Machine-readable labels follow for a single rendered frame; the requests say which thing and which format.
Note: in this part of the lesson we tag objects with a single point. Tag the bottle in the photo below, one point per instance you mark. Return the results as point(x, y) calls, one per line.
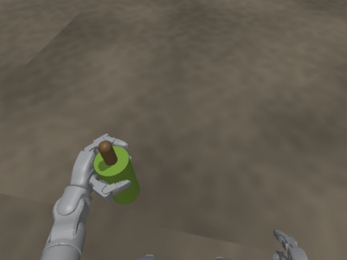
point(113, 165)

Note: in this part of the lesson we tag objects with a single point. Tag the left robot hand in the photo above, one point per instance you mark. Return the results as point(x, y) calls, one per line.
point(84, 174)

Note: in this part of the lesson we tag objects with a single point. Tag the left robot arm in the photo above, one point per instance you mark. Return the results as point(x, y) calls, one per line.
point(67, 236)

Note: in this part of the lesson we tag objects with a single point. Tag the right robot hand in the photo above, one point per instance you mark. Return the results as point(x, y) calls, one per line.
point(290, 245)

